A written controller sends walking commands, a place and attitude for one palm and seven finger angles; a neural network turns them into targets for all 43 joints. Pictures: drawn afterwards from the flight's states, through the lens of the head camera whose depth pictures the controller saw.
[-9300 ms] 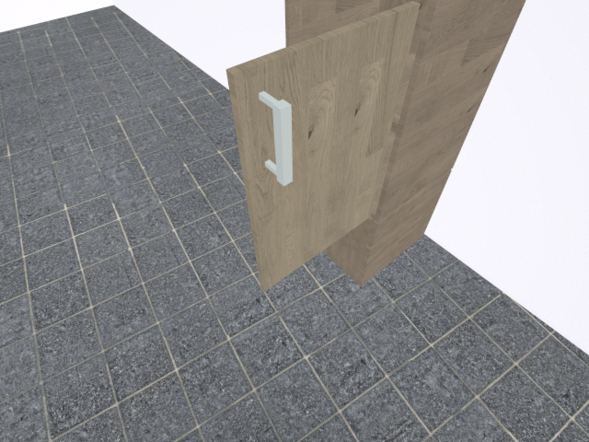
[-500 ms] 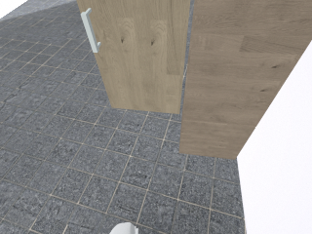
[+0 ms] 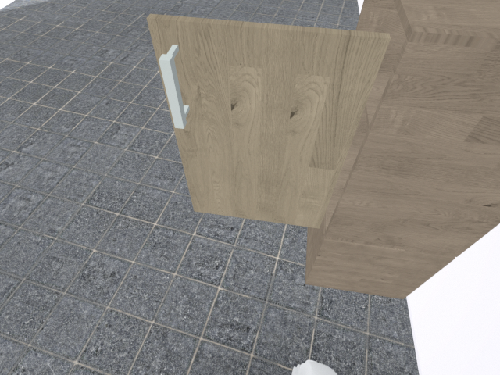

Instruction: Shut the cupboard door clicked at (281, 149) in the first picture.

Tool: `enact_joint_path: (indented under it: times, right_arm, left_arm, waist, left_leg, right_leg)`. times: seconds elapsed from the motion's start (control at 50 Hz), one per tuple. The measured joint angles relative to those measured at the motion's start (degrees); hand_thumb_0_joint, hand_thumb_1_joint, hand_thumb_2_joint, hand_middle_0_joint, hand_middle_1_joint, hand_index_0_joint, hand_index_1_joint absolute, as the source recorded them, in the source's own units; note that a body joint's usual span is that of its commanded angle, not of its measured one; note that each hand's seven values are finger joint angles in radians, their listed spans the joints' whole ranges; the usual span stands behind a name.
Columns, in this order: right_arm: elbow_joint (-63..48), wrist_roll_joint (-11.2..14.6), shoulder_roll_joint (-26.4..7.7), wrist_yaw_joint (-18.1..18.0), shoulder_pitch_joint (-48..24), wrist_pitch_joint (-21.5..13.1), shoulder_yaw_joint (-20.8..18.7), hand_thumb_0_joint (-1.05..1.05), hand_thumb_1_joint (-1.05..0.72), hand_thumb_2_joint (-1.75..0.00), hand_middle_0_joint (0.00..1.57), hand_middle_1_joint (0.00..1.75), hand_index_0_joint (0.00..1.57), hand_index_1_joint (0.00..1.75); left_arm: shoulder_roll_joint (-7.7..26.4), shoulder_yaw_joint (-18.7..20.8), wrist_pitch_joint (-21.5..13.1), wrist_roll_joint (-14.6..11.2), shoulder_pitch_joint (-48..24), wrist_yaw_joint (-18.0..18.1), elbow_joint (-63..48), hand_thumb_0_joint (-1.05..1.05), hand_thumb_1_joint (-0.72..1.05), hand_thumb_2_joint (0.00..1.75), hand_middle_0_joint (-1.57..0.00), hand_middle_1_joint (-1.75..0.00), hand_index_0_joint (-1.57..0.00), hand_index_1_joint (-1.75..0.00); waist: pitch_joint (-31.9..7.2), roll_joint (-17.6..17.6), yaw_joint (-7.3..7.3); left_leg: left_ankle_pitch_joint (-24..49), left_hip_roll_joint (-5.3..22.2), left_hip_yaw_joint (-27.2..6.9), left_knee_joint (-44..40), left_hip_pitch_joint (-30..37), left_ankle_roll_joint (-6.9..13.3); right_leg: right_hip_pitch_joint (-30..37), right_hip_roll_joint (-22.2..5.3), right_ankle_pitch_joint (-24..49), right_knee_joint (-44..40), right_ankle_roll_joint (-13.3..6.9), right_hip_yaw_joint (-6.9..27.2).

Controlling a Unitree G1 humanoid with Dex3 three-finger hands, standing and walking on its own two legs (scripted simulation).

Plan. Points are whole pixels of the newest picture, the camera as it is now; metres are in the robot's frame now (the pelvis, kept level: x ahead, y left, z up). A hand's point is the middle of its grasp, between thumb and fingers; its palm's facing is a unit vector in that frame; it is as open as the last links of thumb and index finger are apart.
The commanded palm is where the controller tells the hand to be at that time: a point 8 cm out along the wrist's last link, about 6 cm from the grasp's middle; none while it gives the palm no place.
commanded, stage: come to a stop and stand still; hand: left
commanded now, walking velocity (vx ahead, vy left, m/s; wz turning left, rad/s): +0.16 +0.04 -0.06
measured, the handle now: (177, 88) +0.58 +0.20 +0.13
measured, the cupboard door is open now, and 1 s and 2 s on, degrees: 90 90 90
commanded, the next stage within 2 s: look again from close up in 1.86 s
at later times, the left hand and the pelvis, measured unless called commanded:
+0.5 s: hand (153, 350) +0.18 +0.21 -0.18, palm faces +0.03 -0.98 -0.20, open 7.3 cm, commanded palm none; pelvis +0.10 +0.02 -0.01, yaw -1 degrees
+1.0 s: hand out of the picture +0.12 +0.20 -0.19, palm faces +0.02 -0.96 -0.27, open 7.4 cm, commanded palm none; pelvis +0.06 -0.01 -0.02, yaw -1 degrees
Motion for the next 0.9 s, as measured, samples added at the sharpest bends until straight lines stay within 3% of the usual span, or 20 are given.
enact_joint_path:
  times: [0.1,0.16,0.22,0.26,0.36,0.4,0.42,0.5,0.58,0.68,0.74,0.82,0.9]
  right_arm:
    - [3.17,-0.39,-0.51,0.55,4.08,1.68,0.49,-0.01,-0.93,-0.9,0.2,0.3,0.2,0.3]
    - [4.99,0.01,-0.12,0.63,6.57,2.58,0.98,0.0,-0.92,-0.9,0.2,0.3,0.2,0.3]
    - [6.3,0.91,-0.4,0.26,6.12,4.41,1.17,0.0,-0.92,-0.9,0.2,0.3,0.2,0.3]
    - [6.42,1.46,0.23,-0.15,5.14,5.36,1.25,0.0,-0.92,-0.9,0.2,0.3,0.2,0.3]
    - [5.09,1.67,1.97,-0.35,2.95,6.24,1.06,0.01,-0.91,-0.9,0.2,0.3,0.2,0.3]
    - [4.43,1.45,2.15,-0.25,2.43,6.22,0.83,0.01,-0.91,-0.9,0.2,0.3,0.2,0.3]
    - [4.27,1.24,2.34,-0.27,2.16,6.14,0.65,0.01,-0.91,-0.9,0.2,0.3,0.2,0.3]
    - [2.79,0.21,2.45,-1.07,1.78,5.8,0.51,0.01,-0.92,-0.9,0.2,0.3,0.2,0.3]
    - [1.44,-0.19,1.88,-1.51,0.95,5.44,0.49,0.01,-0.92,-0.9,0.2,0.3,0.2,0.3]
    - [0.62,-0.19,0.54,-1.07,-0.46,5.25,0.0,0.01,-0.92,-0.9,0.2,0.3,0.2,0.3]
    - [-0.86,0.27,-0.08,-0.65,-0.11,5.35,0.03,0.01,-0.91,-0.9,0.2,0.3,0.2,0.3]
    - [-4.13,0.24,-2.31,-0.48,-0.36,5.75,-1.29,0.01,-0.91,-0.9,0.2,0.3,0.2,0.3]
    - [-5.64,0.61,-3.5,-0.47,-1.17,6.02,-1.63,0.01,-0.91,-0.9,0.2,0.3,0.2,0.3]
  left_arm:
    - [0.1,-0.2,-0.3,0.09,-4.2,-0.13,-3.06,0.0,0.92,0.9,-0.2,-0.3,-0.2,-0.3]
    - [0.38,-0.62,-1.38,0.18,-4.86,-0.03,-4.18,0.0,0.92,0.9,-0.2,-0.3,-0.2,-0.3]
    - [-0.72,-1.74,-2.19,-0.32,-5.51,0.85,-3.38,0.0,0.91,0.9,-0.2,-0.3,-0.2,-0.3]
    - [-1.04,-2.17,-1.76,-0.35,-5.73,1.5,-2.85,0.0,0.91,0.9,-0.2,-0.3,-0.2,-0.3]
    - [-1.24,-1.71,0.23,-0.81,-6.12,2.17,-2.1,-0.01,0.91,0.9,-0.2,-0.3,-0.2,-0.3]
    - [-0.9,-1.27,0.92,-0.95,-5.99,2.22,-2.38,-0.01,0.92,0.9,-0.2,-0.3,-0.21,-0.3]
    - [-0.59,-1.08,1.37,-1.01,-5.82,2.15,-2.45,-0.01,0.92,0.9,-0.2,-0.3,-0.21,-0.3]
    - [0.68,-0.3,3.61,-1.17,-4.7,2.26,-2.76,-0.01,0.92,0.9,-0.2,-0.3,-0.2,-0.3]
    - [1.54,0.52,4.14,-1.13,-4.24,2.16,-3.12,0.0,0.91,0.9,-0.2,-0.3,-0.2,-0.3]
    - [1.66,0.25,4.14,-0.96,-3.11,1.69,-3.32,0.0,0.91,0.9,-0.2,-0.3,-0.2,-0.3]
    - [2.76,-1.2,3.1,-0.36,-0.82,1.21,-5.58,0.0,0.91,0.9,-0.2,-0.3,-0.2,-0.3]
    - [1.99,-1.62,2.28,0.63,1.67,1.85,-8.42,0.0,0.9,0.9,-0.2,-0.3,-0.2,-0.3]
    - [2.07,-1.55,1.34,0.79,3.71,2.56,-10.5,0.0,0.9,0.9,-0.2,-0.3,-0.2,-0.3]
  waist:
    - [-0.3,1.2,-1.33]
    - [-0.67,1.27,-1.83]
    - [0.04,3.99,-2.98]
    - [0.46,3.8,-3.37]
    - [1.48,1.72,-3.46]
    - [1.74,1.39,-3.16]
    - [1.72,0.86,-2.91]
    - [0.69,0.15,-2.56]
    - [0.83,0.73,-2.31]
    - [0.78,2.09,-2.22]
    - [0.1,1.18,-1.65]
    - [0.49,3.65,-1.87]
    - [0.19,3.47,-1.33]
  left_leg:
    - [-3.22,-0.68,0.49,-0.32,4.21,-0.53]
    - [-8.37,-0.52,0.68,5.58,4.22,-1.54]
    - [-16.17,0.92,-3.85,16.44,0.04,-3.98]
    - [-18.04,1.11,-6.14,20.36,-2.71,-4.82]
    - [-11.1,2.18,-7.79,15.06,-5.21,-6.18]
    - [-3.38,2.91,-7.53,10.09,-4.68,-5.75]
    - [-2.09,2.73,-7.13,10.13,-4.65,-4.59]
    - [-4.23,2.57,-6.53,10.32,-5.15,-2.22]
    - [-2.19,2.96,-7.16,7.82,-5.47,-2.34]
    - [-0.27,3.88,-7.42,6.06,-6.28,-3.2]
    - [-0.68,3.6,-6.7,8.12,-8.06,-4.31]
    - [-8.64,3.18,-10.28,18.33,-12.62,-3.76]
    - [-10.41,1.01,-10.66,24.95,-13.49,-2.49]
  right_leg:
    - [4.07,1.21,2.17,-16.23,-0.33,-1.13]
    - [9.36,2.04,7.12,-24.62,-1.61,-0.8]
    - [10.79,3.74,3.01,-23.67,-2.83,-1.98]
    - [12.03,4.04,2.91,-25.42,-2.68,-1.99]
    - [13.93,3.58,3.55,-27.6,-1.59,-1.64]
    - [13.72,3.53,2.54,-26.01,-0.89,-1.65]
    - [13.37,3.22,1.85,-24.84,-0.47,-1.35]
    - [8.6,5.0,-9.64,-9.02,0.36,2.98]
    - [6.96,6.51,-11.09,-0.42,1.0,5.02]
    - [11.68,5.79,-9.61,-11.73,1.09,3.97]
    - [16.94,4.75,-0.58,-26.35,0.99,4.42]
    - [15.55,6.73,-3.98,-23.53,-0.78,3.47]
    - [16.47,7.65,-4.31,-22.23,-1.52,2.99]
